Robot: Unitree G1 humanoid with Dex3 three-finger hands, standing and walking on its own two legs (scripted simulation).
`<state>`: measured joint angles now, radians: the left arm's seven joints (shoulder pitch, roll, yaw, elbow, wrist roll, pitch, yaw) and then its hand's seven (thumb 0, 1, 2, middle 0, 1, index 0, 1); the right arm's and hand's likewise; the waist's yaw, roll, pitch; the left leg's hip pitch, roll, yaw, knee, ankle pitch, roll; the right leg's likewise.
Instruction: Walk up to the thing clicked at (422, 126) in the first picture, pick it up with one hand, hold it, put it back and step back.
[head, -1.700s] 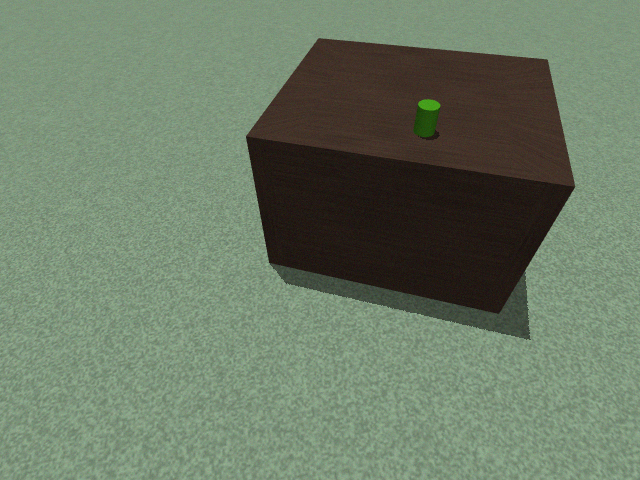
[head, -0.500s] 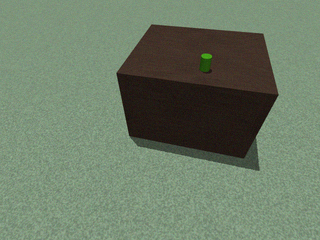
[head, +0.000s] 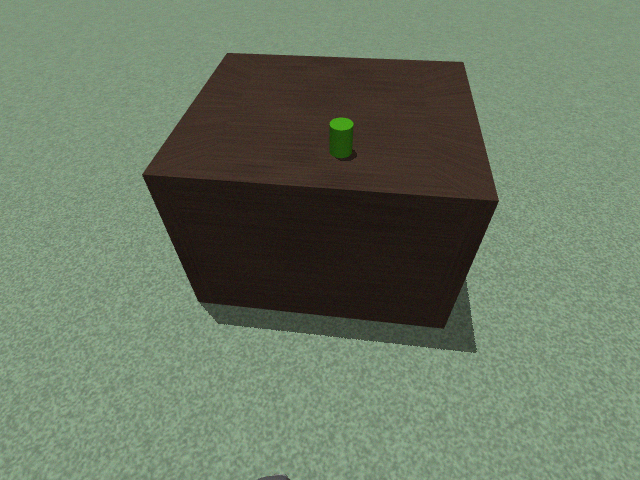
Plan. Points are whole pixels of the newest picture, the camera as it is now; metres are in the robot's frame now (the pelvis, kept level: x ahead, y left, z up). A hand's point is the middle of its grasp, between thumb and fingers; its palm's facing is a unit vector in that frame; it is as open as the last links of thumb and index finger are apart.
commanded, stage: walk up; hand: left
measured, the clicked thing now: (341, 138) +0.97 +0.03 -0.12
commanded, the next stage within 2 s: none
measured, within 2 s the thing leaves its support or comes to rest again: neither
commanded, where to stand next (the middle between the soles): +0.48 -0.08 m, yaw -6 degrees
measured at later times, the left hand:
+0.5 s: hand (215, 343) +0.36 +0.22 -0.12, palm faces -0.21 -0.89 -0.40, open 7.4 cm
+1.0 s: hand (234, 316) +0.43 +0.22 -0.16, palm faces -0.14 -0.93 -0.34, open 7.4 cm
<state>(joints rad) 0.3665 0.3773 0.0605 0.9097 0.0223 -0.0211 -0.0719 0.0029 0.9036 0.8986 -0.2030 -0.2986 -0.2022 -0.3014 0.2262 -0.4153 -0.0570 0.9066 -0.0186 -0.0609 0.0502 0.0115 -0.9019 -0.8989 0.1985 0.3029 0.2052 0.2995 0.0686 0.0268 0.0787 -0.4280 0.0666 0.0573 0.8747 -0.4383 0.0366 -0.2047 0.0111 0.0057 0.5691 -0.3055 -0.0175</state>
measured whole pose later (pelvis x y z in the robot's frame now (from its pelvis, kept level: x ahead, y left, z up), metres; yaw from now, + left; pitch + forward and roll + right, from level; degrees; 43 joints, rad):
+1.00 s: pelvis +0.37 -0.05 -0.01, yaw -8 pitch -3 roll -1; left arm 0.35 0.42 0.04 0.85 0.01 -0.04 -0.03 0.01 0.90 0.90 -0.20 -0.30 -0.20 -0.30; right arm 0.28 -0.40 -0.06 0.84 -0.03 -0.08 0.04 0.01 -0.90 -0.90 0.20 0.30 0.21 0.30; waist 0.04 -0.05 0.09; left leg -0.39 0.04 0.08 0.65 -0.21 0.03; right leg -0.26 -0.02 0.00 0.86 -0.47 -0.03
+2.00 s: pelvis +0.43 -0.07 +0.02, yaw -7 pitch -3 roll +0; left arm 0.06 0.36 0.00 1.14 0.00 0.00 -0.02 0.00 0.91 0.90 -0.20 -0.30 -0.20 -0.30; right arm 0.12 -0.37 0.01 1.15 -0.01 -0.02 0.01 0.01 -0.90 -0.90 0.20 0.30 0.21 0.30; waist 0.00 -0.02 0.05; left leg -0.15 0.03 0.02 0.41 -0.21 -0.02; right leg -0.19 -0.05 -0.04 0.38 -0.15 0.03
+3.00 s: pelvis +0.45 -0.08 +0.02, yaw -6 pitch -2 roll +0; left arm 0.07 0.34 0.01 1.15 0.01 0.00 -0.01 0.00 0.91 0.90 -0.20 -0.30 -0.20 -0.30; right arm 0.09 -0.35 0.00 1.15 -0.01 -0.01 0.00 0.01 -0.90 -0.90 0.20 0.30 0.21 0.30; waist 0.00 0.00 0.05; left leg -0.09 0.03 0.01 0.32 -0.19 -0.03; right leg -0.13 -0.05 -0.06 0.33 -0.15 0.03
